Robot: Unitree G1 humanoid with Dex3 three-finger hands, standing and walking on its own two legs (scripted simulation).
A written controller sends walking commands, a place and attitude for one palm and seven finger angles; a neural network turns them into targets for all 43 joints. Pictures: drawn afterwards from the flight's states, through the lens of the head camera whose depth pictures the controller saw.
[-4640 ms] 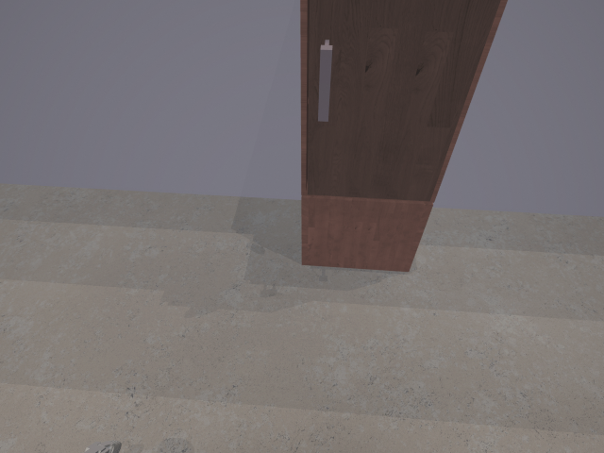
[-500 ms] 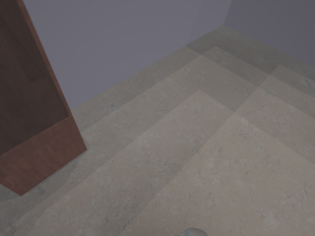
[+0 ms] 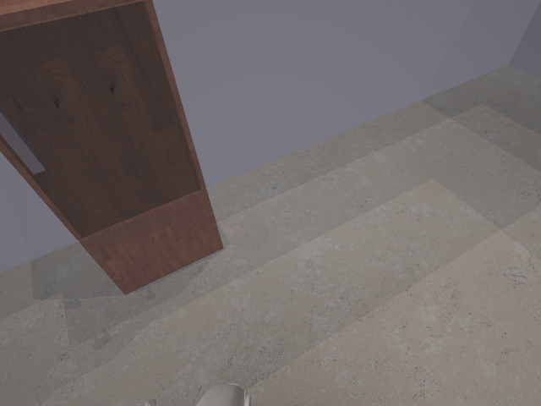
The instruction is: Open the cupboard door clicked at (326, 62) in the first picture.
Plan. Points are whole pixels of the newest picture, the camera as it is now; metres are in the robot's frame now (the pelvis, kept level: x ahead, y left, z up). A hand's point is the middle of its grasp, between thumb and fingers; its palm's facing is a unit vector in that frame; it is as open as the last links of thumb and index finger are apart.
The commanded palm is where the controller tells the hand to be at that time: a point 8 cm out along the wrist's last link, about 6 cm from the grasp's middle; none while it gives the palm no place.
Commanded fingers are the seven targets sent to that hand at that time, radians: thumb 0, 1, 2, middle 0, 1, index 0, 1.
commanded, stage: turn to face it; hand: left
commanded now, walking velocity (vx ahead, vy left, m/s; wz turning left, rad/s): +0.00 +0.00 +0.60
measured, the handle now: (15, 133) +0.64 +0.59 +0.06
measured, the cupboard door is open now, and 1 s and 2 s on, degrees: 0 0 0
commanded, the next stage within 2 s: take the last steps up to it in 0.78 s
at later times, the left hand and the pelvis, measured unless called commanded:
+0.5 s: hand out of the picture -0.03 +0.28 -0.17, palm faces +0.32 -0.91 -0.27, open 7.3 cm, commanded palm none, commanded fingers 0.00 0.90 0.90 -0.20 -0.30 -0.20 -0.30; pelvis -0.03 +0.04 +0.00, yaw +17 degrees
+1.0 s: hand out of the picture -0.09 +0.19 -0.16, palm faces +0.50 -0.83 -0.24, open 7.3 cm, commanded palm none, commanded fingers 0.00 0.90 0.90 -0.20 -0.30 -0.20 -0.30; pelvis -0.04 +0.01 +0.00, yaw +28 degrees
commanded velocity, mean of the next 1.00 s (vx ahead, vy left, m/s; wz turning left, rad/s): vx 0.04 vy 0.00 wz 0.37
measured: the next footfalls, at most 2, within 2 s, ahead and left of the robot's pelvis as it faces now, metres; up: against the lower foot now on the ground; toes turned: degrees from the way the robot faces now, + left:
left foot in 0.26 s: +0.00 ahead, +0.16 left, +0.00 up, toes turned +16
right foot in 0.68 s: +0.06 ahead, -0.07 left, +0.00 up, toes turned +17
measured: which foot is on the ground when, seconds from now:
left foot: up 0.00-0.24, down 0.26-0.68, up 0.70-1.00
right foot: down 0.00-0.26, up 0.28-0.66, down 0.68-1.00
